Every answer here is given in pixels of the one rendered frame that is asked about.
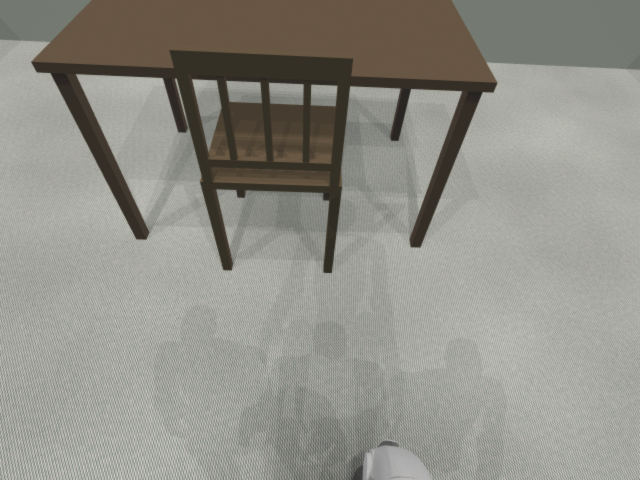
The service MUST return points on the right robot thigh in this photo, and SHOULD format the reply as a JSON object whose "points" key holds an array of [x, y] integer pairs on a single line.
{"points": [[393, 463]]}

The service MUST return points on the robot right shin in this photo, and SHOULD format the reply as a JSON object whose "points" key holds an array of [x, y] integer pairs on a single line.
{"points": [[388, 443]]}

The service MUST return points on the chair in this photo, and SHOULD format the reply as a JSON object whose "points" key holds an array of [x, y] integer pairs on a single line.
{"points": [[263, 146]]}

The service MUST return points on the table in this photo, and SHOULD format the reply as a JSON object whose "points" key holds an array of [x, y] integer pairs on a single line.
{"points": [[406, 44]]}

